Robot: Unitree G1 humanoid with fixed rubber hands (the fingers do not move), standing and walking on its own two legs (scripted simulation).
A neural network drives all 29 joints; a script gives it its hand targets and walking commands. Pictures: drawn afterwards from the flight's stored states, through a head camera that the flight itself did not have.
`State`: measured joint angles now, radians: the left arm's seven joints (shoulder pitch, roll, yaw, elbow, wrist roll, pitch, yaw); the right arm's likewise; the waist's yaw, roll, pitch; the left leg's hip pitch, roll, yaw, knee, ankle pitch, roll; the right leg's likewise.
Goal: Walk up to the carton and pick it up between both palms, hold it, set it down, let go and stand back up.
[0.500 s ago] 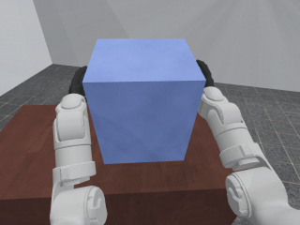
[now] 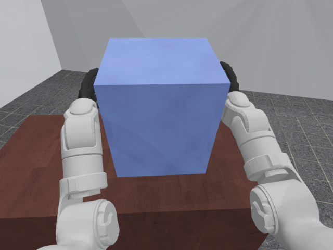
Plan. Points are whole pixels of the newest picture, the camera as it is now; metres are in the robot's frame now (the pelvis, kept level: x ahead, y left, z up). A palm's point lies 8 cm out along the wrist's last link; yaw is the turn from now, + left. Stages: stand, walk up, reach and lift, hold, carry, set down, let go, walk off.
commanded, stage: hold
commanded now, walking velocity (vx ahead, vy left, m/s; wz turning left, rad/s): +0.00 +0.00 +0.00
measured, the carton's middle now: (160, 109) +0.39 +0.01 +0.20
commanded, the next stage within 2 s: none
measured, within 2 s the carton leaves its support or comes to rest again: neither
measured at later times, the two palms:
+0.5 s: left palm (87, 105) +0.36 +0.17 +0.24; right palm (228, 97) +0.37 -0.14 +0.24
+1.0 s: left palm (87, 105) +0.36 +0.17 +0.24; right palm (228, 96) +0.37 -0.14 +0.24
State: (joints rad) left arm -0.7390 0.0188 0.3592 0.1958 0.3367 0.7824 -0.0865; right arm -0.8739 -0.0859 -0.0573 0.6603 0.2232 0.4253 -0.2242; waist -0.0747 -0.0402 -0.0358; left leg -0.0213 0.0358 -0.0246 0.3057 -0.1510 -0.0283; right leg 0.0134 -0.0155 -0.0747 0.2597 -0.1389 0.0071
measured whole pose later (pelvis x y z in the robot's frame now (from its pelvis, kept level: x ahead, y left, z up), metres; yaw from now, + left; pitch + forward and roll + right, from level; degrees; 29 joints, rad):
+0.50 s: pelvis +0.00 +0.00 +0.00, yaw +0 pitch -8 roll -1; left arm -0.70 0.02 0.35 0.14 0.33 0.80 -0.10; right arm -0.84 -0.08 -0.04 0.60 0.25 0.44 -0.24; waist -0.08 -0.04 -0.02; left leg -0.01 0.03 -0.03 0.32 -0.16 -0.03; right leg 0.03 -0.02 -0.08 0.26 -0.14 0.01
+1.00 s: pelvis +0.00 +0.00 +0.00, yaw +0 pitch -8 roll -1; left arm -0.71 0.02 0.35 0.16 0.33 0.79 -0.10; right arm -0.85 -0.09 -0.03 0.62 0.25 0.44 -0.25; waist -0.09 -0.04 -0.03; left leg -0.01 0.04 -0.03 0.32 -0.16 -0.03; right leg 0.04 -0.02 -0.08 0.26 -0.14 0.01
